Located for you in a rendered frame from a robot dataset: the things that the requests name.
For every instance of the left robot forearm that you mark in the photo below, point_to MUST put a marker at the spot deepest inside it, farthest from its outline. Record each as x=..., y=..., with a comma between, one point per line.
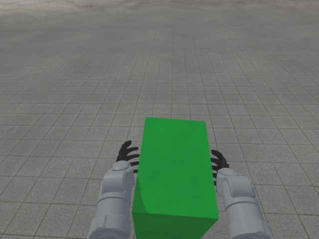
x=112, y=216

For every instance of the robot right hand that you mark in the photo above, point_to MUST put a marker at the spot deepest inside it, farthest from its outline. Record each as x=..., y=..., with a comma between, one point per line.
x=221, y=162

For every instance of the carton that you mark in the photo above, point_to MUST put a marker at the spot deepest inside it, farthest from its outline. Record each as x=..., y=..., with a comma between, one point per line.
x=174, y=194

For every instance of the right robot forearm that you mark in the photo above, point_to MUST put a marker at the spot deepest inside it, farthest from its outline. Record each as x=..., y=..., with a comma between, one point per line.
x=241, y=205

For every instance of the robot left hand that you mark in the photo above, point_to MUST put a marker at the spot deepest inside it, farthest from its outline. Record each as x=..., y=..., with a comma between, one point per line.
x=124, y=151

